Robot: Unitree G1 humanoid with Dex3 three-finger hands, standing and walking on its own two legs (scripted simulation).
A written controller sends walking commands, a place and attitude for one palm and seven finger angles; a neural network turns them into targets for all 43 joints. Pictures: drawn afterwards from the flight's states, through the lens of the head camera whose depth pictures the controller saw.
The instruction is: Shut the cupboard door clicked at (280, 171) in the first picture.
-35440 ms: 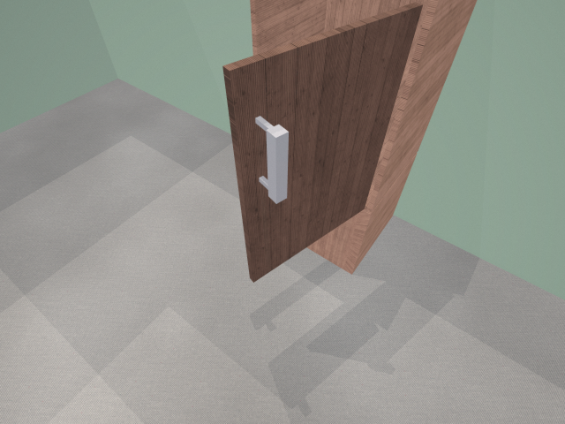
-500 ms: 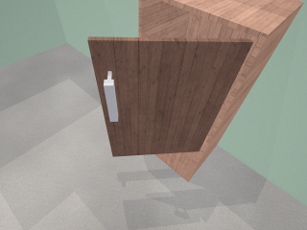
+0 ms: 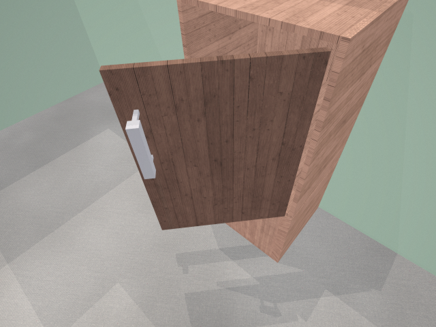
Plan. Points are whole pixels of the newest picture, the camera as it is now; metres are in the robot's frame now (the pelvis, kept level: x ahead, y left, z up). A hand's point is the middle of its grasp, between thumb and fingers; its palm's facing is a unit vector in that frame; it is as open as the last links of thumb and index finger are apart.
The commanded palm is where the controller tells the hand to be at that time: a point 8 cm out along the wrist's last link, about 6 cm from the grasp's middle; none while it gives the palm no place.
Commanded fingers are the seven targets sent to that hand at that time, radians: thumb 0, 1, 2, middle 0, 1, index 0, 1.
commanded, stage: look again from close up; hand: left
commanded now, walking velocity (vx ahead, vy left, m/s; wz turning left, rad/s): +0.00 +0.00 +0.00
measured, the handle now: (143, 145) +0.46 +0.20 +0.08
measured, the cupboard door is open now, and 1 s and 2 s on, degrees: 48 48 48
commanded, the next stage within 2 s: raise the hand and make a fist in 0.10 s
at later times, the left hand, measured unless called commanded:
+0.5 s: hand (137, 297) +0.18 +0.16 -0.01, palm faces +0.16 -0.99 +0.00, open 6.8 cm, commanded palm +0.11 +0.21 -0.04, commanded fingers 0.00 0.90 0.90 -0.47 -0.60 -0.47 -0.60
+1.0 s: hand (115, 302) +0.16 +0.19 +0.00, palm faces +0.17 -0.98 -0.03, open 4.3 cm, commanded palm +0.13 +0.23 +0.01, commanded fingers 0.00 0.90 0.90 -0.93 -1.10 -0.93 -1.10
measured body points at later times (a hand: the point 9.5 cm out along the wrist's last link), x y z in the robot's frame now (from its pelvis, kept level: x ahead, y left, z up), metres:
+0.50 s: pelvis -0.02 -0.03 -0.06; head +0.01 -0.03 +0.39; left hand +0.16 +0.21 -0.01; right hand +0.18 -0.28 -0.12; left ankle +0.02 +0.12 -0.74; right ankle -0.02 -0.13 -0.74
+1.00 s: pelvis -0.03 -0.01 -0.07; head +0.01 -0.01 +0.38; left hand +0.15 +0.24 +0.01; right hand +0.14 -0.22 -0.15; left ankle +0.01 +0.12 -0.74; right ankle -0.02 -0.13 -0.74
